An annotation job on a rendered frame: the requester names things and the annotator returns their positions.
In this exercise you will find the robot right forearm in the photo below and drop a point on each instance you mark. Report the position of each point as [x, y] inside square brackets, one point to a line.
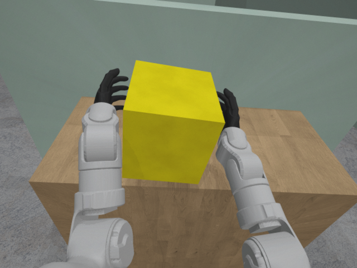
[257, 209]

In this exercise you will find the carton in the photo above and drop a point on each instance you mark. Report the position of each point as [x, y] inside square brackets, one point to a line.
[172, 120]

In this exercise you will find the robot left hand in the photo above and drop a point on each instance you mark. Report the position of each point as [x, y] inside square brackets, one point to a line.
[104, 93]

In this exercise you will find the robot right hand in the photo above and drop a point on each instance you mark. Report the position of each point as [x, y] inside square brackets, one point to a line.
[230, 109]

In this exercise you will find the pedestal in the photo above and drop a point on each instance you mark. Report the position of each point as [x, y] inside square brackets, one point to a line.
[182, 225]

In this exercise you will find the robot left forearm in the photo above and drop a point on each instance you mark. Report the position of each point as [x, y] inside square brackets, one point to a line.
[99, 163]

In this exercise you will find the robot left upper arm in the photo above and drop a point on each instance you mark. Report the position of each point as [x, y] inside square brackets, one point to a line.
[99, 243]

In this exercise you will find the robot right upper arm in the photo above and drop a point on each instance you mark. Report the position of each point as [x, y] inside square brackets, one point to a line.
[274, 250]

